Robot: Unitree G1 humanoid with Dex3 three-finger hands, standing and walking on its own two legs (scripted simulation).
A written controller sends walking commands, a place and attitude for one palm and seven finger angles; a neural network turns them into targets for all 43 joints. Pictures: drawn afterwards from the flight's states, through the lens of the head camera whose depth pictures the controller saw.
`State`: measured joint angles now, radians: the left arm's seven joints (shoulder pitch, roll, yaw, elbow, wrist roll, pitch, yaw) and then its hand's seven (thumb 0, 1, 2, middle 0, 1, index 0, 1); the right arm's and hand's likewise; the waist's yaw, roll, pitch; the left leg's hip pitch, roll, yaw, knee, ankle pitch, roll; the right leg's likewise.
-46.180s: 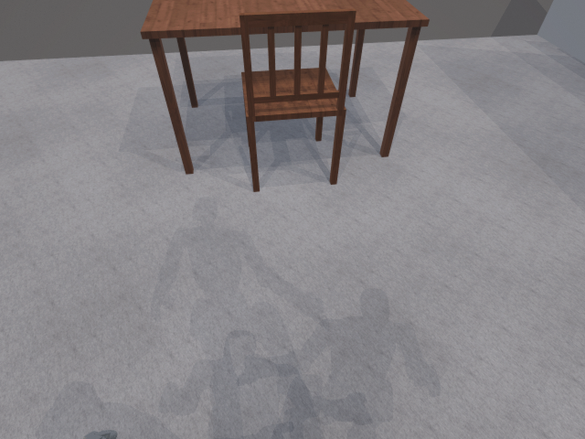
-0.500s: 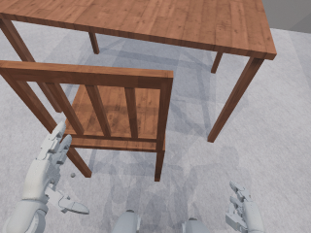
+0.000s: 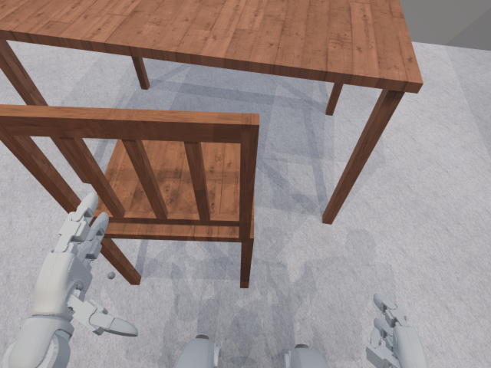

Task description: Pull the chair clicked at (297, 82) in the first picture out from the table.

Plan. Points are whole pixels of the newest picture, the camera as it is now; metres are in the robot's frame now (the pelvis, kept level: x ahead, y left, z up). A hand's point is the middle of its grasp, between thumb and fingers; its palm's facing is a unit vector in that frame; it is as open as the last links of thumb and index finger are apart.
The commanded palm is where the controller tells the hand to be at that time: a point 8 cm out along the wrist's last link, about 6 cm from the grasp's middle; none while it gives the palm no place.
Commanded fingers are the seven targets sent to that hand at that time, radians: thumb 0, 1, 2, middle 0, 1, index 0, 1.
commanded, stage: raise the hand toward the chair's back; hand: left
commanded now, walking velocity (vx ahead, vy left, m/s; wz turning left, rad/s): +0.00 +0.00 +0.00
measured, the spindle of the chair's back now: (148, 182) +0.45 +0.22 -0.02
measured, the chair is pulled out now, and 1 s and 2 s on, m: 0.18 0.18 0.18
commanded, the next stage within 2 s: aim the fingers beside a spindle in 0.08 s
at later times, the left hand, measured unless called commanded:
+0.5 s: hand (120, 271) +0.25 +0.20 +0.04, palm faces -0.01 -1.00 -0.04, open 16.9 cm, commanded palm +0.24 +0.26 +0.05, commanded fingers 0.00 -0.50 0.30 -0.06 -0.08 -0.06 -0.08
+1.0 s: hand (129, 264) +0.27 +0.20 +0.02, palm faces -0.01 -1.00 -0.04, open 17.0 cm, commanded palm +0.26 +0.25 +0.03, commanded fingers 0.00 -0.50 0.30 -0.06 -0.08 -0.06 -0.08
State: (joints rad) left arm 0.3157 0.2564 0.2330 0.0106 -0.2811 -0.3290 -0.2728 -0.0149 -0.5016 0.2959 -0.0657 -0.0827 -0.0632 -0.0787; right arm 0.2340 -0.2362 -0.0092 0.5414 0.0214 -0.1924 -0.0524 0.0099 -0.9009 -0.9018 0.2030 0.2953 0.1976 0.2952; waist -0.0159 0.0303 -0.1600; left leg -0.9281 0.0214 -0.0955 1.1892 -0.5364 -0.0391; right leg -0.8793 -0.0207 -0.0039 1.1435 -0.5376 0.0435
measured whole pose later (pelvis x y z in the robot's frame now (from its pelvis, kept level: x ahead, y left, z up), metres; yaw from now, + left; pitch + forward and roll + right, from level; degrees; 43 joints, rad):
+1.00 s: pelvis -0.01 +0.01 -0.02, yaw +0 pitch +19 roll -3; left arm 0.15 0.25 0.20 0.12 -0.25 -0.35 -0.25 -0.01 -0.50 0.30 -0.06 -0.08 -0.06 -0.08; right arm 0.22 -0.24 0.00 0.54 0.01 -0.17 -0.05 0.01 -0.90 -0.90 0.20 0.30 0.20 0.30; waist -0.02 0.02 -0.17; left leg -1.07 0.01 -0.10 1.29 -0.56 -0.03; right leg -1.02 -0.02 0.00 1.25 -0.56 0.05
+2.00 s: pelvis -0.01 +0.00 -0.04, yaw -1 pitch +22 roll -2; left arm 0.01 0.25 0.22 0.23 -0.24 -0.38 -0.24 -0.02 -0.50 0.30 -0.06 -0.08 -0.06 -0.08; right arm 0.20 -0.25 -0.01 0.56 0.01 -0.11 -0.05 0.01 -0.90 -0.90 0.20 0.30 0.20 0.30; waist -0.03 0.02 -0.17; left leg -1.15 0.02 -0.09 1.34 -0.57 -0.04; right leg -1.11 -0.02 0.01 1.30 -0.57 0.05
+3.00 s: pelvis -0.03 +0.00 -0.04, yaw +0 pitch +22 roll -2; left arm -0.27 0.28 0.24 0.49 -0.20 -0.40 -0.22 -0.02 -0.50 0.30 -0.06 -0.08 -0.15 -0.14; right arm 0.21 -0.26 0.00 0.61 0.01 -0.07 -0.06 0.01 -0.90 -0.90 0.20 0.30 0.20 0.30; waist -0.04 0.02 -0.16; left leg -1.19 0.01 -0.10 1.34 -0.54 -0.04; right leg -1.14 -0.03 0.00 1.30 -0.55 0.05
